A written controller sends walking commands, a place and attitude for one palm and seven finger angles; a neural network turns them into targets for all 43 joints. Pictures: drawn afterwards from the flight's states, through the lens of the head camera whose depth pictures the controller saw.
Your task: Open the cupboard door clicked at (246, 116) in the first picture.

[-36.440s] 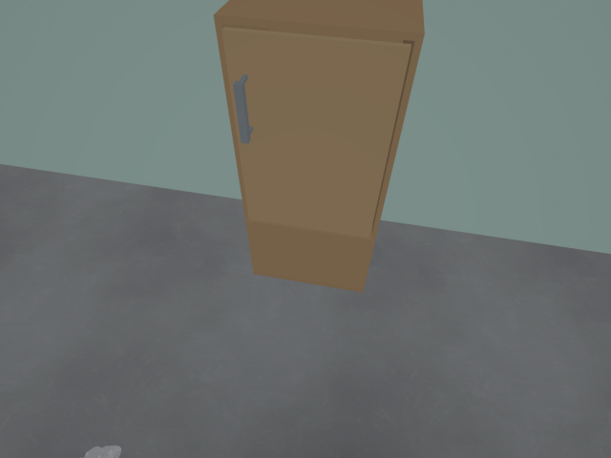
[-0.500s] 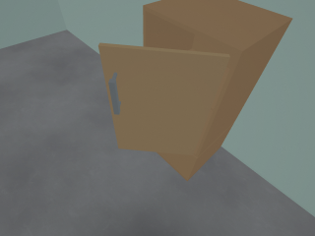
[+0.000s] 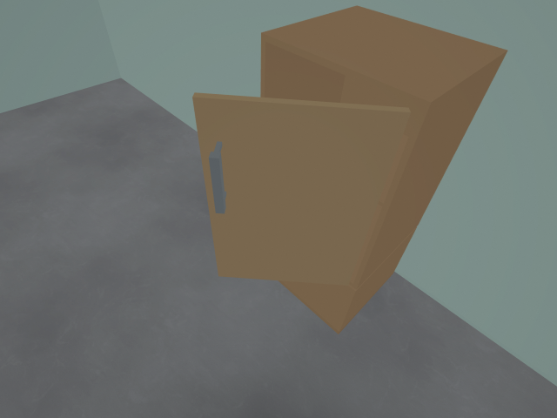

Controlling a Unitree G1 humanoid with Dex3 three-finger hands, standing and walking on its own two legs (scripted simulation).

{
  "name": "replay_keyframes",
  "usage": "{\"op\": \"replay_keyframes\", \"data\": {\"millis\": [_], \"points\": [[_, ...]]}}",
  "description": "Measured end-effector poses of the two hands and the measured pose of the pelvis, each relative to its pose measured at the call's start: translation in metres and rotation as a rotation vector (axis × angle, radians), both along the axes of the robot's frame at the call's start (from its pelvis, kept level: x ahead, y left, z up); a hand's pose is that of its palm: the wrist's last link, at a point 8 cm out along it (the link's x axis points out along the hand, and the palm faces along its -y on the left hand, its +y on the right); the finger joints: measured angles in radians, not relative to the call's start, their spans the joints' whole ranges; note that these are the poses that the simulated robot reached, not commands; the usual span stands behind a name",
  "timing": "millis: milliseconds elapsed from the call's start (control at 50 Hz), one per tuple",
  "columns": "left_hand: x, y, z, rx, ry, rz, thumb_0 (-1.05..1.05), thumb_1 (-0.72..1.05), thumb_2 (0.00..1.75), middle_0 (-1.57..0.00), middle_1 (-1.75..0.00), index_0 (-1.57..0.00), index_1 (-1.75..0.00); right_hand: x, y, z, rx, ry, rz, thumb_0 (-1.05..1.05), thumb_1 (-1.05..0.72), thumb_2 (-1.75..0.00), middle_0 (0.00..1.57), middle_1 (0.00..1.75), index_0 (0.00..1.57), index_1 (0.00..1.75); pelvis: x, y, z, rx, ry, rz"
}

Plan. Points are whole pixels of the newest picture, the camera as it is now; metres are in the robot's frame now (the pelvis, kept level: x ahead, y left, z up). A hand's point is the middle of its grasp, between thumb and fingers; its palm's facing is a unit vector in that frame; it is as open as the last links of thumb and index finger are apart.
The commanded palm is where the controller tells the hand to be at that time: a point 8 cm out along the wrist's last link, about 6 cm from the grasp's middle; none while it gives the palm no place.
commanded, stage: come to a stop and stand still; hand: left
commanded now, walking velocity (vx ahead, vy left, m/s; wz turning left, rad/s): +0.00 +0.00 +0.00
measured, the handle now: (219, 178) +0.57 +0.16 +0.00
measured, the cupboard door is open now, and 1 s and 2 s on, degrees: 42 42 42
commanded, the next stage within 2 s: look again from close up in 0.24 s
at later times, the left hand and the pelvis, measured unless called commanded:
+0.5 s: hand out of the picture -0.06 +0.17 -0.18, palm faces +0.05 -0.99 -0.14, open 7.4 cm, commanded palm none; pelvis -0.01 +0.02 +0.00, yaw +0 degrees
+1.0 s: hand out of the picture -0.06 +0.15 -0.18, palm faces +0.06 -0.99 -0.13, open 7.4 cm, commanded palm none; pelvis -0.02 +0.01 +0.00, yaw +0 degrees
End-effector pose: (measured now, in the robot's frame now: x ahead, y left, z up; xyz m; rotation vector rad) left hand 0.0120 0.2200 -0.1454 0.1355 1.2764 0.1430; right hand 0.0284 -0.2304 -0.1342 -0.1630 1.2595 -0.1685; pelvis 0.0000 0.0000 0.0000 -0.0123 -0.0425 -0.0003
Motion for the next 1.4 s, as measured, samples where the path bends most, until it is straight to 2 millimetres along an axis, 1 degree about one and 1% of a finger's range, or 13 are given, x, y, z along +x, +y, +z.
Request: {"op": "replay_keyframes", "data": {"millis": [100, 260, 420, 520, 680, 940, 1080, 1160, 1220, 1320, 1360, 1400], "points": [[-0.021, 0.001, -0.002, -0.014, 0.051, 0.011, 0.00, 0.91, 0.90, -0.20, -0.30, -0.20, -0.30, -0.008, 0.006, 0.001, 0.002, 0.024, -0.003, 0.00, -0.92, -0.90, 0.20, 0.30, 0.20, 0.30, -0.003, 0.005, 0.001, 0.000, 0.000, 0.001], [-0.054, 0.000, -0.004, -0.031, 0.131, 0.033, 0.00, 0.91, 0.90, -0.20, -0.30, -0.20, -0.30, -0.026, 0.017, -0.002, 0.015, 0.076, -0.016, 0.00, -0.91, -0.90, 0.20, 0.30, 0.20, 0.30, -0.007, 0.012, 0.002, 0.000, -0.003, 0.002], [-0.074, -0.002, -0.004, -0.041, 0.174, 0.045, 0.00, 0.91, 0.90, -0.20, -0.30, -0.20, -0.30, -0.043, 0.029, -0.005, 0.034, 0.112, -0.035, 0.00, -0.91, -0.90, 0.20, 0.30, 0.20, 0.30, -0.011, 0.016, 0.002, 0.000, -0.003, 0.000], [-0.079, -0.003, -0.004, -0.045, 0.180, 0.050, 0.00, 0.91, 0.90, -0.20, -0.30, -0.20, -0.30, -0.051, 0.034, -0.007, 0.044, 0.125, -0.045, 0.00, -0.91, -0.90, 0.20, 0.30, 0.20, 0.30, -0.013, 0.018, 0.002, 0.000, -0.001, -0.001], [-0.080, -0.006, -0.004, -0.046, 0.170, 0.056, 0.00, 0.91, 0.90, -0.20, -0.30, -0.20, -0.30, -0.057, 0.038, -0.009, 0.056, 0.129, -0.054, 0.00, -0.91, -0.90, 0.20, 0.30, 0.20, 0.30, -0.016, 0.017, 0.002, 0.002, 0.001, -0.002], [-0.079, -0.015, -0.003, -0.051, 0.165, 0.057, 0.00, 0.91, 0.90, -0.20, -0.30, -0.20, -0.30, -0.062, 0.032, -0.009, 0.057, 0.132, -0.063, 0.00, -0.91, -0.90, 0.20, 0.30, 0.20, 0.30, -0.017, 0.011, 0.002, 0.003, 0.010, -0.007], [-0.080, -0.021, -0.001, -0.064, 0.185, 0.065, 0.00, 0.91, 0.90, -0.20, -0.30, -0.20, -0.30, -0.065, 0.027, -0.006, 0.052, 0.152, -0.077, 0.00, -0.91, -0.90, 0.20, 0.30, 0.20, 0.30, -0.012, 0.005, 0.004, 0.003, 0.017, -0.007], [-0.083, -0.028, -0.001, -0.066, 0.201, 0.081, 0.00, 0.91, 0.90, -0.20, -0.30, -0.20, -0.30, -0.063, 0.017, -0.010, 0.047, 0.162, -0.083, 0.00, -0.91, -0.90, 0.20, 0.30, 0.20, 0.30, -0.009, -0.003, 0.002, 0.006, 0.012, -0.007], [-0.086, -0.035, 0.000, -0.062, 0.207, 0.103, 0.00, 0.91, 0.90, -0.20, -0.30, -0.20, -0.30, -0.056, 0.006, -0.012, 0.041, 0.165, -0.075, 0.00, -0.90, -0.90, 0.20, 0.30, 0.20, 0.30, -0.004, -0.010, 0.000, 0.005, 0.011, -0.004], [-0.091, -0.046, -0.003, -0.074, 0.236, 0.137, 0.00, 0.91, 0.90, -0.20, -0.30, -0.20, -0.30, -0.031, -0.005, -0.007, 0.019, 0.130, -0.059, 0.00, -0.91, -0.90, 0.20, 0.30, 0.20, 0.30, 0.007, -0.015, 0.000, -0.007, 0.020, -0.001], [-0.087, -0.048, -0.005, -0.087, 0.248, 0.131, 0.00, 0.91, 0.90, -0.20, -0.30, -0.20, -0.30, -0.019, -0.005, -0.004, 0.009, 0.104, -0.054, 0.00, -0.91, -0.90, 0.20, 0.30, 0.20, 0.30, 0.012, -0.014, 0.000, -0.013, 0.023, 0.003], [-0.077, -0.048, -0.009, -0.101, 0.245, 0.123, 0.00, 0.91, 0.90, -0.20, -0.30, -0.20, -0.30, -0.010, -0.002, -0.004, -0.005, 0.085, -0.044, 0.00, -0.91, -0.90, 0.20, 0.30, 0.20, 0.30, 0.018, -0.010, -0.002, -0.025, 0.025, 0.005]]}}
